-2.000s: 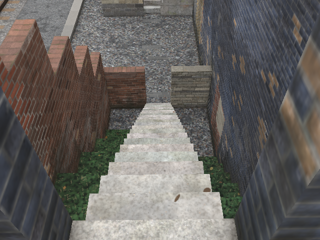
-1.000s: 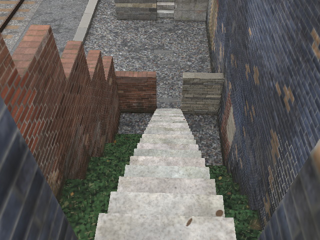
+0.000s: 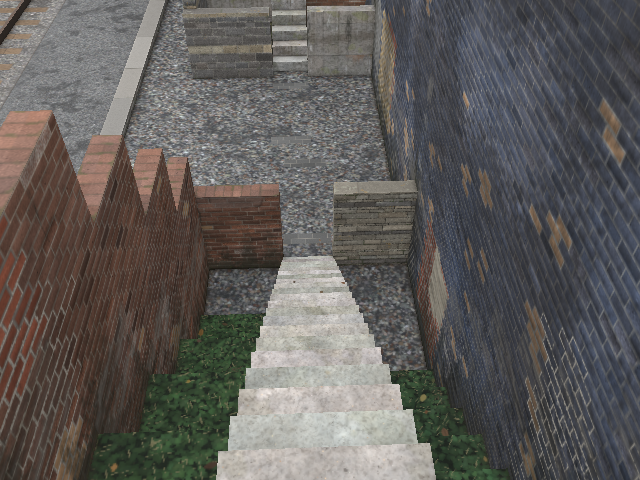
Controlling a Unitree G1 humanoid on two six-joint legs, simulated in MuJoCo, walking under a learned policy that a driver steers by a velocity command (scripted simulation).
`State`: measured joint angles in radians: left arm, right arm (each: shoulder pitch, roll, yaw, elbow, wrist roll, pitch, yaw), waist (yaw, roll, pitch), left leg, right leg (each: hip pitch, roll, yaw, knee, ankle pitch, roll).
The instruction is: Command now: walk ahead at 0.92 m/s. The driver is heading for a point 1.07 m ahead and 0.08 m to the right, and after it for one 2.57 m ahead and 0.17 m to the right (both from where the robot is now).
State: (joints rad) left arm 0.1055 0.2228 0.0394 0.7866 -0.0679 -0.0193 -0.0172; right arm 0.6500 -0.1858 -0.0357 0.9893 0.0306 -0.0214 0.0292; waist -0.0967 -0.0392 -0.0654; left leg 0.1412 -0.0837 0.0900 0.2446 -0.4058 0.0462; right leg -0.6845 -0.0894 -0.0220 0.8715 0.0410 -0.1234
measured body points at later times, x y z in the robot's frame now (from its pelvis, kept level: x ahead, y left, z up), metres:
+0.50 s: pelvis +0.35 -0.01 -0.20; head +0.32 +0.00 +0.25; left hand +0.37 +0.26 -0.33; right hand +0.48 -0.28 -0.29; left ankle +0.35 +0.06 -0.91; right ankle +0.24 -0.14 -0.64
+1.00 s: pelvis +0.63 -0.02 -0.49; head +0.62 +0.00 -0.04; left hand +0.47 +0.17 -0.64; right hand +0.70 -0.28 -0.63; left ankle +0.71 +0.11 -1.13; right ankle +0.54 -0.11 -1.13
